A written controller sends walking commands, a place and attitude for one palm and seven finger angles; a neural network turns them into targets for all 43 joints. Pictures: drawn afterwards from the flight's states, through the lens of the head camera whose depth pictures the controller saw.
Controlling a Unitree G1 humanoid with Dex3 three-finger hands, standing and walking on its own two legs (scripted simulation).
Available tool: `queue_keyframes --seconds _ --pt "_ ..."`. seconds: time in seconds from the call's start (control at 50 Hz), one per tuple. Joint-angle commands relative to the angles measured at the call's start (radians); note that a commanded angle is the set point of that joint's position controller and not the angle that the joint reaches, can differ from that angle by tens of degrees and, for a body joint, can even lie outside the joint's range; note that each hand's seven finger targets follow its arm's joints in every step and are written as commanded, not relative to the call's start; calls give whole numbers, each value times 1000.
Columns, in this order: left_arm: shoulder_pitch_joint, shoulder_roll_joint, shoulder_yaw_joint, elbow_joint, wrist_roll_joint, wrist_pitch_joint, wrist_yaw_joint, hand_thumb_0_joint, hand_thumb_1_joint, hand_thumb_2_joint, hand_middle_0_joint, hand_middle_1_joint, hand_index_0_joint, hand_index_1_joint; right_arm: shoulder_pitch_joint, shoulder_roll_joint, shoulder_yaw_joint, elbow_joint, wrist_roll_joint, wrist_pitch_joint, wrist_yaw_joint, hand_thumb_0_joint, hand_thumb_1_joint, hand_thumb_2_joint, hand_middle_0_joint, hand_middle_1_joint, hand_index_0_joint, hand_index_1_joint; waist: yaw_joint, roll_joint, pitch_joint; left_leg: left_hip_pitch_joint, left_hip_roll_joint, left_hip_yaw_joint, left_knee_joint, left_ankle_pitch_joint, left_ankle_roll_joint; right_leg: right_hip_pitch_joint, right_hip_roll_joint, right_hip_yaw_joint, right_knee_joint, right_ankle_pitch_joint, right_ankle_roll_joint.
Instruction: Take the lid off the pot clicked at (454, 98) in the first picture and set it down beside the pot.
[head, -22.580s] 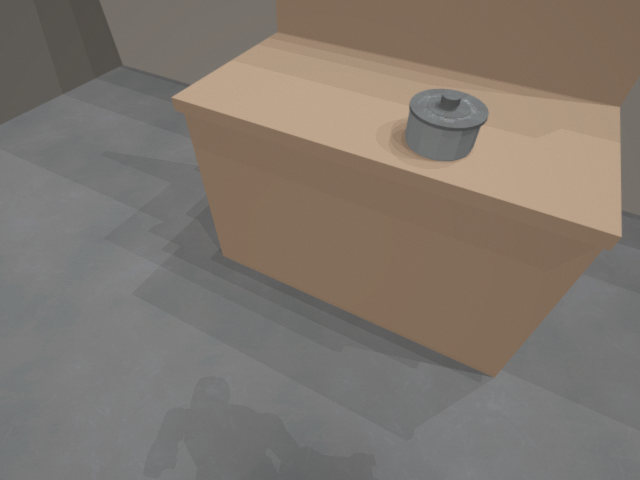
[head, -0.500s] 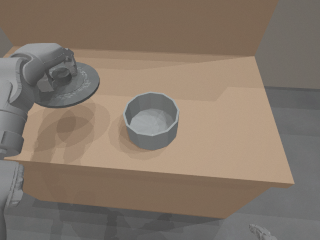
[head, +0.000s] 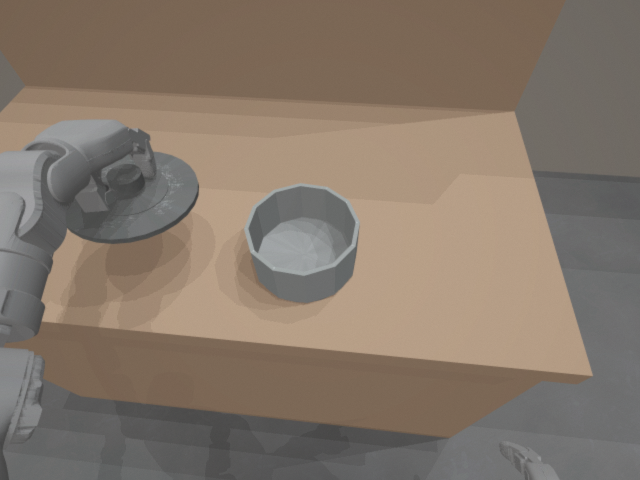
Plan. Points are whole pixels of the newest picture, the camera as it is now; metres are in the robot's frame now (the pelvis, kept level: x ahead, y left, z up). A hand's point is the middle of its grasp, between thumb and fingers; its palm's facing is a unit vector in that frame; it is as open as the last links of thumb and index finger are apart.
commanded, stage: lower the lid onto the table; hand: left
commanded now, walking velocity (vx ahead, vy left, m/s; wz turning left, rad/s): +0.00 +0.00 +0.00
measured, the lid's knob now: (126, 179) +0.46 +0.26 +0.11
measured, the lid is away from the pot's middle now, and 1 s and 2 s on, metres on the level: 0.23 0.24 0.24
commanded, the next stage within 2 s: open the fingers wide in 1.82 s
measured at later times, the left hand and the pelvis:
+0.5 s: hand (118, 201) +0.43 +0.27 +0.10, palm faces -0.41 -0.01 -0.91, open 7.6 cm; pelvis +0.00 +0.00 +0.00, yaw -1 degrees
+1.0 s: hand (116, 220) +0.43 +0.29 +0.06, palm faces -0.45 -0.03 -0.89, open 7.6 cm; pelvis +0.00 +0.01 -0.01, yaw -2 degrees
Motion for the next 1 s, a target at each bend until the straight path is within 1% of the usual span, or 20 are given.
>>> queue_keyframes --seconds 0.0,0.04,0.08,0.14,0.18,0.36,0.38,0.4,0.46,0.5,0.52,0.58,0.62,0.66,0.7,0.74,0.82,0.9,0.94,0.98 --pt "-527 343 171 -218 -15 -18 70 0 650 1060 -1221 -1117 -779 -956 -8 -149 -45 -99 -6 -28 -7 0 -900 -900 200 300 200 300 -17 57 -446 345 27 -45 10 463 15 27 57 -20 -1 283 -82" --pt "-524 287 134 -205 -4 -19 73 0 650 1060 -1221 -1117 -779 -956 -7 -135 -43 -98 -6 -29 -7 0 -900 -900 200 300 200 300 -18 60 -452 356 29 -49 14 474 15 9 65 -26 2 276 -79" --pt "-488 304 149 -116 -1 -18 80 0 650 1060 -1221 -1117 -779 -956 -1 -141 -37 -88 -1 -25 -11 0 -900 -900 200 300 200 300 -14 28 -409 309 29 -40 4 416 12 12 64 -29 3 259 -81" --pt "-512 343 178 -150 11 -31 94 0 650 1060 -1221 -1117 -779 -956 -6 -140 -40 -98 -7 -25 -13 0 -900 -900 200 300 200 300 -5 42 -462 311 27 -38 7 417 16 45 60 -21 11 280 -83" --pt "-507 287 133 -121 12 -32 97 0 650 1060 -1221 -1117 -779 -956 -9 -135 -40 -92 -4 -23 -17 0 -900 -900 200 300 200 300 -15 40 -438 311 30 -32 8 418 15 21 60 -23 10 274 -81" --pt "-484 317 160 -44 12 -61 112 0 650 1060 -1221 -1117 -779 -956 16 -139 -44 -78 -5 -21 -28 0 -900 -900 200 300 200 300 -17 9 -427 275 32 -19 12 373 23 28 59 -16 16 276 -79" --pt "-470 352 190 -17 17 -65 117 0 650 1060 -1221 -1117 -779 -956 19 -142 -43 -78 -4 -17 -31 0 -900 -900 200 300 200 300 -11 7 -421 258 28 -17 9 358 24 35 60 -16 16 273 -81" --pt "-501 376 199 -63 18 -76 122 0 650 1060 -1221 -1117 -779 -956 16 -150 -45 -78 -8 -19 -32 0 -900 -900 200 300 200 300 -10 31 -438 276 29 -18 15 396 25 37 55 -10 17 294 -84" --pt "-478 333 175 -89 20 -88 127 0 650 1060 -1221 -1117 -779 -956 19 -137 -50 -82 -8 -22 -33 0 -900 -900 200 300 200 300 -15 78 -461 317 36 -26 22 448 23 16 61 -15 22 284 -81" --pt "-436 387 227 -93 12 -102 134 0 650 1060 -1221 -1117 -779 -956 25 -148 -54 -83 -14 -23 -32 0 -900 -900 200 300 200 300 -7 59 -483 322 35 -28 32 492 26 35 59 -6 22 314 -82" --pt "-368 369 227 -2 7 -98 133 0 650 1060 -1221 -1117 -779 -956 36 -142 -51 -77 -11 -21 -30 0 -900 -900 200 300 200 300 -11 37 -448 289 36 -23 30 468 26 33 64 -12 24 302 -78" --pt "-416 373 218 7 5 -105 126 0 650 1060 -1221 -1117 -779 -956 29 -147 -51 -67 -6 -11 -37 0 -900 -900 200 300 200 300 -12 3 -415 237 31 -10 22 376 29 34 57 -12 24 298 -78" --pt "-443 316 163 -35 13 -110 130 0 650 1060 -1221 -1117 -779 -956 31 -144 -57 -69 -9 -15 -35 0 -900 -900 200 300 200 300 -24 49 -426 279 36 -14 28 428 28 3 63 -12 23 286 -77" --pt "-432 349 193 -66 19 -124 136 0 650 1060 -1221 -1117 -779 -956 38 -144 -59 -67 -8 -16 -38 0 -900 -900 200 300 200 300 -19 80 -452 322 42 -26 40 475 26 -19 65 -14 26 276 -79" --pt "-405 393 233 -15 10 -138 141 0 650 1060 -1221 -1117 -779 -956 46 -155 -60 -60 -13 -18 -43 0 -900 -900 200 300 200 300 -18 45 -440 294 37 -18 46 450 29 -7 63 -6 24 287 -81" --pt "-421 344 190 56 5 -133 132 0 650 1060 -1221 -1117 -779 -956 55 -151 -54 -47 -8 -15 -49 0 -900 -900 200 300 200 300 -29 9 -400 246 35 -8 39 359 32 -22 64 -12 22 261 -76" --pt "-523 295 128 -43 25 -146 151 0 650 1060 -1221 -1117 -779 -956 66 -144 -60 -44 -11 -30 -54 0 -900 -900 200 300 200 300 -41 126 -456 353 43 -27 49 426 21 -91 71 -18 29 214 -81" --pt "-466 390 225 28 15 -162 167 0 650 1060 -1221 -1117 -779 -956 86 -162 -59 -32 -15 -35 -61 0 -900 -900 200 300 200 300 -27 58 -469 308 41 -25 59 428 23 -55 65 -10 39 256 -84" --pt "-489 343 188 15 23 -159 172 0 650 1060 -1221 -1117 -779 -956 82 -152 -58 -33 -14 -30 -62 0 -900 -900 200 300 200 300 -29 75 -490 318 41 -26 56 439 20 -66 67 -14 43 254 -81" --pt "-482 264 125 48 32 -151 173 0 650 1060 -1221 -1117 -779 -956 86 -149 -60 -24 -12 -34 -55 0 -900 -900 200 300 200 300 -37 90 -431 323 50 -34 60 453 9 -137 72 -24 45 213 -82"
